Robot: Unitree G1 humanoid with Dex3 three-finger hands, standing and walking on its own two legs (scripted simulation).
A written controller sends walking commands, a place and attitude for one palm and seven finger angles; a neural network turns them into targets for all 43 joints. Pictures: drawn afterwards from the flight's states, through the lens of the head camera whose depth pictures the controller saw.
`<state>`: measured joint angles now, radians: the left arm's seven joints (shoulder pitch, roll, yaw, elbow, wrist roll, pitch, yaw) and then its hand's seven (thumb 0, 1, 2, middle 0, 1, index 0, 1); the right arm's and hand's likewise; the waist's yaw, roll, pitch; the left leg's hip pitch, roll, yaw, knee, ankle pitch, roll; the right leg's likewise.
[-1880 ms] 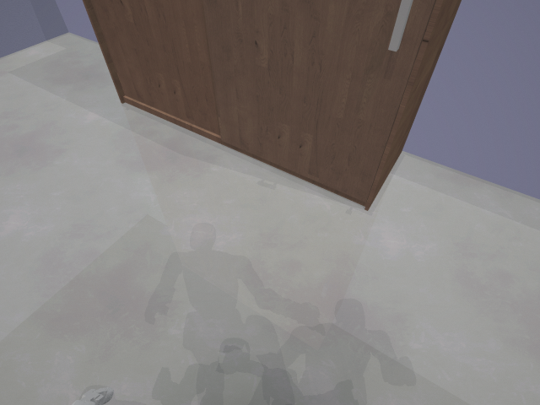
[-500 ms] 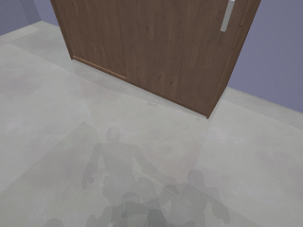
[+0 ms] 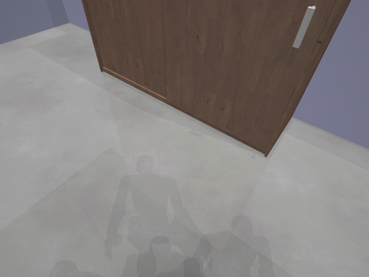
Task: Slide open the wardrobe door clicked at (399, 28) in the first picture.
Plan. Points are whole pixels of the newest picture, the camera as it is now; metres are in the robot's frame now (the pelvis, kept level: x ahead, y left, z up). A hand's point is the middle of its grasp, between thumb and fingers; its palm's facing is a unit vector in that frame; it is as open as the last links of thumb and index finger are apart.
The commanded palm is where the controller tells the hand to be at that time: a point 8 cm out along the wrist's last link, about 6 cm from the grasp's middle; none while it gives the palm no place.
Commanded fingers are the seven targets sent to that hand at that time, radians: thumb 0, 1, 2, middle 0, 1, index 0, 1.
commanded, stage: walk to a spot facing it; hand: right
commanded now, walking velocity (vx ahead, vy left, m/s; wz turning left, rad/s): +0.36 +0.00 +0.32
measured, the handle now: (304, 26) +1.08 -0.48 +0.12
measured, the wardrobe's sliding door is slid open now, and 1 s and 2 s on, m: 0.00 0.00 0.00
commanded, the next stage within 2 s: turn to face it in 1.06 s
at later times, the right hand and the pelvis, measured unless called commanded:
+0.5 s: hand (279, 254) +0.23 -0.24 -0.16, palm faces -0.11 +0.98 -0.19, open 7.4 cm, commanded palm none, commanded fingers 0.00 -0.90 -0.90 0.20 0.30 0.20 0.30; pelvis +0.17 -0.05 +0.02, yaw +12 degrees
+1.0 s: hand (221, 165) +0.51 -0.11 -0.15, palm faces -0.33 +0.92 -0.22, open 7.1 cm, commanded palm none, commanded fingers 0.00 -0.90 -0.90 0.20 0.30 0.20 0.30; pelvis +0.37 +0.04 +0.01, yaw +21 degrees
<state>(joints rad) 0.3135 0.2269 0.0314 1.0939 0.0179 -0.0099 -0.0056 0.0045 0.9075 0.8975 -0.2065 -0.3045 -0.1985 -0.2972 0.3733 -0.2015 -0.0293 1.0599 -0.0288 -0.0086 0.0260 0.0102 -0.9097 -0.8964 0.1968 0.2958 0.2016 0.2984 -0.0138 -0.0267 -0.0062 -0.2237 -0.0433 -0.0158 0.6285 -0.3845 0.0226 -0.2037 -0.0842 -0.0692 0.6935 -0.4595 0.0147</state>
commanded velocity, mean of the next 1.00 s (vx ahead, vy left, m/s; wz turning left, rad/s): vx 0.36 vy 0.00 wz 0.27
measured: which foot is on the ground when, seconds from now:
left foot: down 0.00-0.28, up 0.30-0.76, down 0.78-1.00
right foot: up 0.00-0.26, down 0.28-0.78, up 0.80-1.00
